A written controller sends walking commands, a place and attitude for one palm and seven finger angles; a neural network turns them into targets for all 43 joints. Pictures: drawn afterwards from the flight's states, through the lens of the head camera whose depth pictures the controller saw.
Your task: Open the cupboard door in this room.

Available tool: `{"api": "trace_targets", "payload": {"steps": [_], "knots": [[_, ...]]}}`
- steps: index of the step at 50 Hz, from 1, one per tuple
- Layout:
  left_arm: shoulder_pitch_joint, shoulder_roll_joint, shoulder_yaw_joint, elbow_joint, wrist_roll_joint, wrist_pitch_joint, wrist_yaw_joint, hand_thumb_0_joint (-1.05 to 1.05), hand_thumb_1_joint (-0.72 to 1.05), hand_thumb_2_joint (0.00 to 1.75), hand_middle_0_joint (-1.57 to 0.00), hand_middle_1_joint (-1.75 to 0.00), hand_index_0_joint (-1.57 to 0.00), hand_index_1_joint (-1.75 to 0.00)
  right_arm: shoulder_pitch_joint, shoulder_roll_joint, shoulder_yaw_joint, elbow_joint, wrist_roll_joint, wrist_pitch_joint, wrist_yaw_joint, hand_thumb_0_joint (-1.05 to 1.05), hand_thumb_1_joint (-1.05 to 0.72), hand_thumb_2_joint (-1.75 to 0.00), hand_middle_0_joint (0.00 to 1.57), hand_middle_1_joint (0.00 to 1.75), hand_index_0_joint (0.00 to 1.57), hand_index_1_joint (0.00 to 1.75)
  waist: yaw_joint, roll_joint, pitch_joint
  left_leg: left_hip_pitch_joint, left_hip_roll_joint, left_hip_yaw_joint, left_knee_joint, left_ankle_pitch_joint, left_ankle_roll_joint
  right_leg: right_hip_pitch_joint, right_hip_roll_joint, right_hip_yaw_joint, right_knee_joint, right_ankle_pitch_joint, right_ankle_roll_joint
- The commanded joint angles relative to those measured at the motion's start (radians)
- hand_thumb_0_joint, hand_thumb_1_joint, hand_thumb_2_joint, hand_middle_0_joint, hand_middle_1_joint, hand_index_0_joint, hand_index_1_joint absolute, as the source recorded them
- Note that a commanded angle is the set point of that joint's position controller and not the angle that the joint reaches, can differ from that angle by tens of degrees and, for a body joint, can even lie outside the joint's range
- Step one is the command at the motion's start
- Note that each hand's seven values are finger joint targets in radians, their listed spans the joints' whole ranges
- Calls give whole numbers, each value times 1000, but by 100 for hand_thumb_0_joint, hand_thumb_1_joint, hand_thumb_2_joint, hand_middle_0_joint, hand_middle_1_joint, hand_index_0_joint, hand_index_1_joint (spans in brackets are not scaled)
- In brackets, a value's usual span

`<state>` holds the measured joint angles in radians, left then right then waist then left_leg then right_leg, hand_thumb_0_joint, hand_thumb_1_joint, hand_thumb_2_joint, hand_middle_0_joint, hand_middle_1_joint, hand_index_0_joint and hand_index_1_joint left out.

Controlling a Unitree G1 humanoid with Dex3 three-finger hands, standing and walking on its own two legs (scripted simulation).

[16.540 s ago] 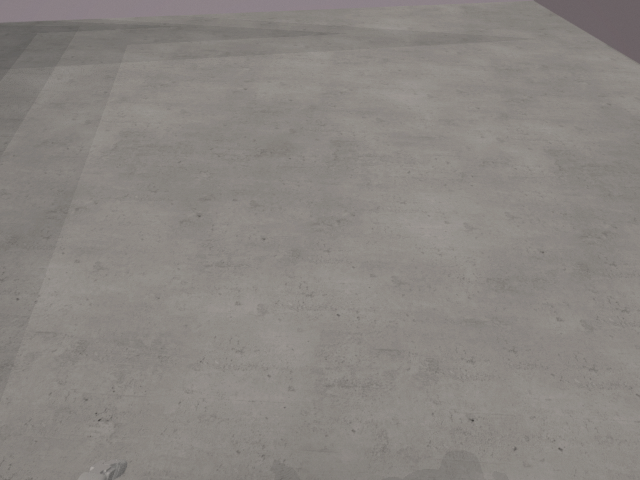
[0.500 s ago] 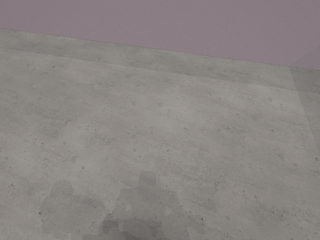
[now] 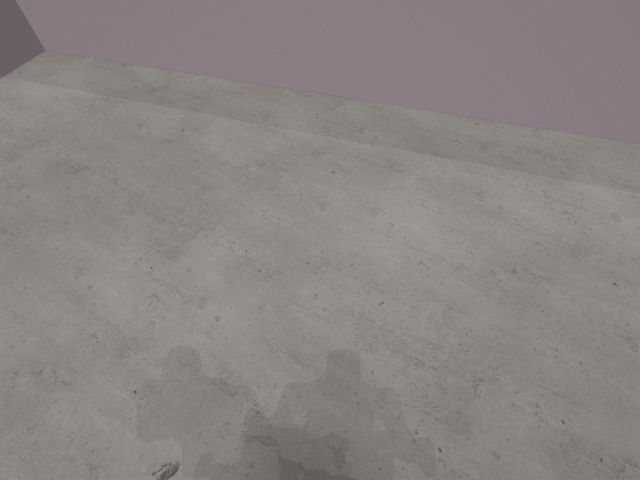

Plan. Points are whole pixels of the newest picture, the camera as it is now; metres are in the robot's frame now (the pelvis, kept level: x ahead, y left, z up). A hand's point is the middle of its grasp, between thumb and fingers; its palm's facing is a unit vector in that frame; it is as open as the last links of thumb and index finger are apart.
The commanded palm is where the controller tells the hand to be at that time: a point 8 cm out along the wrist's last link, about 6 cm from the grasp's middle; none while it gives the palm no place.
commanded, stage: turn or walk to find it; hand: left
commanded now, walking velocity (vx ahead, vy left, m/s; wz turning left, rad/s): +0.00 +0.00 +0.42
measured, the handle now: out of the picture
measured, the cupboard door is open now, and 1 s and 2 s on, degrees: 0 0 0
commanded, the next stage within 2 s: none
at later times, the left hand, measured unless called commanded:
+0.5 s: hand out of the picture -0.05 +0.24 -0.18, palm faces +0.28 -0.93 -0.25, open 7.4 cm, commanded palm none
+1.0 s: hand out of the picture -0.04 +0.19 -0.14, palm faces +0.43 -0.86 -0.28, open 7.4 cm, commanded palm none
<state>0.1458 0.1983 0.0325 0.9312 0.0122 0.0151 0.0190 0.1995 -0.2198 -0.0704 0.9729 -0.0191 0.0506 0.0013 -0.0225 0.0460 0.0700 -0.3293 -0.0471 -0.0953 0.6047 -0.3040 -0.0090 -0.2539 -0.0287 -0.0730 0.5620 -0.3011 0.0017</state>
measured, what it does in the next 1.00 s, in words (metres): steps on the spot, turning left: left foot, then right foot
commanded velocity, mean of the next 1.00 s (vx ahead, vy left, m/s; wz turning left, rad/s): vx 0.00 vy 0.00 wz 0.42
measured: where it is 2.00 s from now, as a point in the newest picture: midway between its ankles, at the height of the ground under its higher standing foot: outside the picture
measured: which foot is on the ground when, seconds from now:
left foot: up 0.00-0.40, down 0.42-0.86, up 0.88-1.00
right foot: down 0.00-0.42, up 0.44-0.84, down 0.86-1.00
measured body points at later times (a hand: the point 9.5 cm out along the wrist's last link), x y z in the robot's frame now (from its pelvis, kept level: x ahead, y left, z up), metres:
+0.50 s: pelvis -0.03 +0.03 +0.00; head +0.01 +0.06 +0.44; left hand -0.07 +0.29 -0.16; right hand +0.12 -0.20 -0.13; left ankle -0.06 +0.13 -0.73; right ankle -0.01 -0.10 -0.70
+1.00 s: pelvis -0.04 -0.02 +0.01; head +0.01 -0.04 +0.45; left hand -0.06 +0.24 -0.12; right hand +0.12 -0.23 -0.16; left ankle -0.11 +0.10 -0.65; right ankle +0.01 -0.10 -0.73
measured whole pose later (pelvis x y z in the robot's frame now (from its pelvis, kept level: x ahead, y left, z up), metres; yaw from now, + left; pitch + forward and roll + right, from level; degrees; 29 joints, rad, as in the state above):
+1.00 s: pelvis -0.04 -0.02 +0.01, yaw +26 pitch -1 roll +2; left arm 0.19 0.17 0.02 0.92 0.02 0.01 0.02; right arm 0.21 -0.25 -0.09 0.98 -0.03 0.08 0.01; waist -0.02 0.06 0.07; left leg -0.48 -0.04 -0.05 1.10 -0.41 -0.03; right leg -0.23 -0.06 -0.13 0.54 -0.29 -0.03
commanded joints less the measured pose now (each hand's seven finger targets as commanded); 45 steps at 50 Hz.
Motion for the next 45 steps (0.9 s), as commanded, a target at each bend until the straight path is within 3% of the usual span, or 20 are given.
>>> {"api": "trace_targets", "payload": {"steps": [1,3,5,8,15,17,19,20,21,22,24,26,28,35,39,41,42,43,44,45], "knots": [[90,222,67,-55,6,-25,18,0,90,90,-20,-30,-20,-30,-28,-119,-40,-90,-3,-2,-2,0,-90,-90,20,30,20,30,47,-265,-46,-218,22,-20,505,-229,-9,62,-406,357,-317,154,-163],[1,164,50,-77,5,-22,18,0,90,90,-20,-30,-20,-30,17,-102,-39,-53,-4,6,10,0,-90,-90,20,30,20,30,-7,-149,-14,-216,53,7,602,-114,-22,28,-312,184,-279,186,-123],[19,145,42,-76,7,-31,15,0,90,90,-20,-30,-20,-30,36,-88,-33,-38,-4,9,15,0,-90,-90,20,30,20,30,-1,-196,-21,-210,59,34,617,-58,-41,47,-272,103,-267,256,-101],[71,153,46,-56,10,-32,18,0,90,90,-20,-30,-20,-30,8,-89,-29,-39,-3,9,14,0,-90,-90,20,30,20,30,26,-208,-32,-211,76,55,561,-66,-57,98,-292,88,-262,280,-113],[164,216,66,-5,20,-23,14,0,90,90,-20,-30,-20,-30,-83,-62,1,-58,11,-12,8,0,-90,-90,20,30,20,30,85,-250,-94,-103,74,146,200,-179,-50,221,-335,43,-160,561,-152],[148,228,70,-1,19,-18,13,0,90,90,-20,-30,-20,-30,-54,-66,4,-53,13,-19,5,0,-90,-90,20,30,20,30,64,-250,-109,-32,66,172,79,-138,-40,202,-337,26,-122,556,-136],[114,220,70,1,9,-10,11,0,90,90,-20,-30,-20,-30,11,-79,2,-37,10,-29,5,0,-90,-90,20,30,20,30,21,-206,-123,121,68,185,-143,50,-27,123,-304,-40,-31,452,-66],[120,191,66,-8,1,-3,8,0,90,90,-20,-30,-20,-30,46,-131,-9,-30,6,-40,7,0,-90,-90,20,30,20,30,-1,-80,-156,260,138,101,-236,216,-2,13,-256,-84,97,319,-12],[132,124,52,-39,-4,4,3,0,90,90,-20,-30,-20,-30,68,-232,-32,-37,-2,-45,4,0,-90,-90,20,30,20,30,-9,209,-146,372,383,-210,-255,528,105,-246,-127,-122,279,-162,60],[63,111,34,-67,4,13,5,0,90,90,-20,-30,-20,-30,112,-271,-39,-28,0,-36,-4,0,-90,-90,20,30,20,30,-43,207,-121,300,470,-250,-269,644,198,-269,-97,-52,416,-358,64],[7,123,44,-48,3,24,9,0,90,90,-20,-30,-20,-30,64,-217,-26,-25,-4,-38,-24,0,-90,-90,20,30,20,30,-29,206,-78,225,385,-208,-271,554,187,-294,-96,48,533,-263,61],[38,124,48,-19,2,19,-3,0,90,90,-20,-30,-20,-30,-15,-180,-10,-51,-3,-43,-26,0,-90,-90,20,30,20,30,13,125,-64,217,315,-118,-261,566,169,-285,-90,46,558,-154,69],[63,126,44,-6,2,18,-7,0,90,90,-20,-30,-20,-30,-26,-178,-10,-61,1,-47,-25,0,-90,-90,20,30,20,30,20,87,-88,229,291,-89,-263,544,167,-267,-83,44,534,-123,76],[-3,110,37,-49,0,18,-3,0,90,90,-20,-30,-20,-30,9,-186,-28,-62,-5,-37,-17,0,-90,-90,20,30,20,30,-12,92,-78,210,284,-174,-262,463,187,-208,-48,40,339,-156,81],[61,104,34,-47,-5,8,0,0,90,90,-20,-30,-20,-30,-29,-192,-33,-81,-9,-28,-12,0,-90,-90,20,30,20,30,17,109,-94,130,255,-213,-228,425,172,-64,-11,19,125,-112,66],[131,115,40,-30,-5,-5,3,0,90,90,-20,-30,-20,-30,-43,-179,-36,-89,-1,-26,-10,0,-90,-90,20,30,20,30,54,85,-119,45,209,-195,-151,362,126,99,-13,5,-95,58,62],[163,153,46,-26,2,-16,7,0,90,90,-20,-30,-20,-30,-33,-142,-32,-94,7,-28,-6,0,-90,-90,20,30,20,30,64,-23,-136,-35,147,-148,-67,246,75,205,-85,72,-212,119,44],[175,240,62,-30,17,-27,15,0,90,90,-20,-30,-20,-30,-17,-78,-23,-112,14,-29,1,0,-90,-90,20,30,20,30,66,-269,-133,-208,8,2,128,-52,2,287,-326,322,-272,191,-42],[157,267,67,-47,12,-24,13,0,90,90,-20,-30,-20,-30,-45,-100,-30,-124,5,-17,-3,0,-90,-90,20,30,20,30,76,-319,-99,-220,-4,20,332,-285,-13,155,-457,394,-301,217,-144],[112,241,73,-60,8,-24,18,0,90,90,-20,-30,-20,-30,-52,-120,-38,-112,-3,-3,-2,0,-90,-90,20,30,20,30,65,-319,-53,-216,26,-22,479,-260,-6,48,-434,387,-326,124,-168]]}}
